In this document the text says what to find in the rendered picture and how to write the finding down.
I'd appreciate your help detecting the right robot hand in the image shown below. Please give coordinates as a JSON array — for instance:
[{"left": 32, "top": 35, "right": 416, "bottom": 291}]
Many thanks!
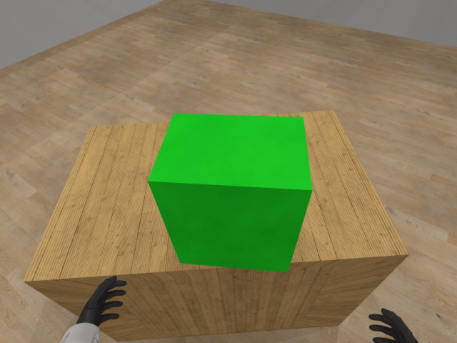
[{"left": 368, "top": 308, "right": 418, "bottom": 343}]

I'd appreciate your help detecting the left robot hand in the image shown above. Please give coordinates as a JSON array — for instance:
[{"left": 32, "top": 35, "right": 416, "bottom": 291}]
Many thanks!
[{"left": 76, "top": 276, "right": 127, "bottom": 327}]

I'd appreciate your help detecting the carton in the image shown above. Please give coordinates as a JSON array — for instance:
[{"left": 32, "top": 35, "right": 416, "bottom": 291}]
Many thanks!
[{"left": 148, "top": 114, "right": 313, "bottom": 272}]

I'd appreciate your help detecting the left robot forearm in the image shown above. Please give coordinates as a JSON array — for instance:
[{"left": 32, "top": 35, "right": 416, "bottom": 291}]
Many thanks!
[{"left": 59, "top": 323, "right": 100, "bottom": 343}]

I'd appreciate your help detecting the pedestal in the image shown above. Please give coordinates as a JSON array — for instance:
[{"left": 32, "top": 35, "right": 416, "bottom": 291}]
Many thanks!
[{"left": 23, "top": 110, "right": 409, "bottom": 342}]

